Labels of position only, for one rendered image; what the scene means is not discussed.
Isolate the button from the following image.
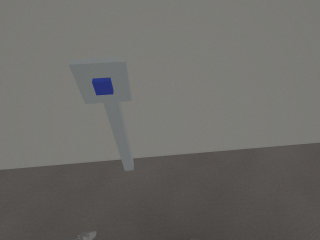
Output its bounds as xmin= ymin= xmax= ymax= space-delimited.
xmin=92 ymin=77 xmax=114 ymax=96

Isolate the left robot hand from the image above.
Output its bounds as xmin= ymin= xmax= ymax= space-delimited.
xmin=73 ymin=230 xmax=97 ymax=240

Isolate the panel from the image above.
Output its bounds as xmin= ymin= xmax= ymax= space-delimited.
xmin=68 ymin=56 xmax=134 ymax=171

